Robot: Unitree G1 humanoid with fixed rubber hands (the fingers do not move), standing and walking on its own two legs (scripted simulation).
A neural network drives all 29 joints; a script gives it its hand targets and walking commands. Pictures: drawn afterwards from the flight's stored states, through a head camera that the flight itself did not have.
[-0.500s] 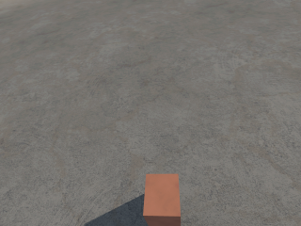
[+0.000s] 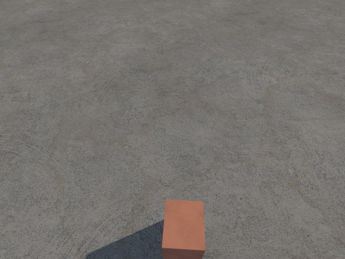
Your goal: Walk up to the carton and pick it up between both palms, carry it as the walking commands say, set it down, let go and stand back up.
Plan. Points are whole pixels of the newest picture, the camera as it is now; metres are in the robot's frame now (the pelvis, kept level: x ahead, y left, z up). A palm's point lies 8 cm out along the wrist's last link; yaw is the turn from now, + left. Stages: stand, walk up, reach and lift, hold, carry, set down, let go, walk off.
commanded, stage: walk up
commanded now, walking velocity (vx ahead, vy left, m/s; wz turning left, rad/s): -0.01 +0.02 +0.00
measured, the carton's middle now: (183, 231) +0.42 +0.00 -0.66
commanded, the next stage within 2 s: stand in 0.08 s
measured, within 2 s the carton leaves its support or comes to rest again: neither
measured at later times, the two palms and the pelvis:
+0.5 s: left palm out of the picture -0.02 +0.21 -0.15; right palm out of the picture -0.01 -0.23 -0.15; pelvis +0.01 -0.01 +0.00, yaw +1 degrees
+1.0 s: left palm out of the picture +0.17 +0.21 -0.12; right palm out of the picture +0.17 -0.24 -0.12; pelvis -0.01 -0.03 -0.02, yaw +0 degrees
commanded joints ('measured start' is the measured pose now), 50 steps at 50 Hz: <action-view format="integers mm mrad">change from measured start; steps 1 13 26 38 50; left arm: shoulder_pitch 68 87 114 -777 -158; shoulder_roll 65 42 23 111 85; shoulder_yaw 15 14 12 -93 -11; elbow -1 28 53 -615 -431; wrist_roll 1 -1 -3 -85 -38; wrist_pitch -4 0 -5 -18 637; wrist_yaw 7 18 21 -2 -48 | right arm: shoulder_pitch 70 125 154 -751 -103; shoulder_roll -114 -91 -65 -150 -23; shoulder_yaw -25 -24 -14 25 44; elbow -5 26 50 -643 -440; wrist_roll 0 -10 -11 77 36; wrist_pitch -6 -1 1 -7 682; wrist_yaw -6 -12 -15 1 -28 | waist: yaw -1 -8 -15 -29 1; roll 59 26 32 36 60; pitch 33 30 53 -151 -279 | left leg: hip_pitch -41 -46 -64 -367 -254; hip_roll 118 108 106 -23 -45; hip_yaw -90 -75 -72 -35 -78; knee -76 -38 -36 97 178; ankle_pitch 197 226 174 -178 425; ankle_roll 10 0 -13 12 16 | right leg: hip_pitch -4 2 14 -279 -174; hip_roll -21 -26 -19 127 161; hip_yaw -6 -8 4 -27 59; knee -18 -14 -30 166 157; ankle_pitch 98 119 125 -214 421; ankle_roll -39 -40 -48 -79 -87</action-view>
